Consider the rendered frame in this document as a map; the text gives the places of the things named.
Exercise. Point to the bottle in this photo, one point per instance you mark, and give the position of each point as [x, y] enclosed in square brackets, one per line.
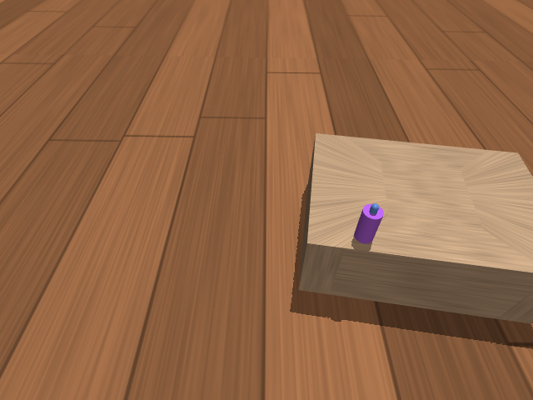
[368, 223]

